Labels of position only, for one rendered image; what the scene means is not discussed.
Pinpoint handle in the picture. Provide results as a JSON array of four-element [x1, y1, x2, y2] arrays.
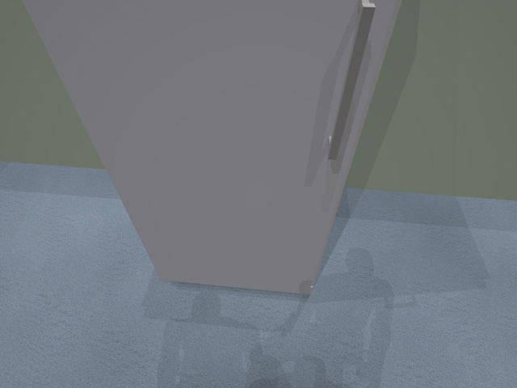
[[328, 0, 376, 160]]

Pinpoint fridge door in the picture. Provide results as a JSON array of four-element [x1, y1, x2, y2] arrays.
[[22, 0, 396, 294]]

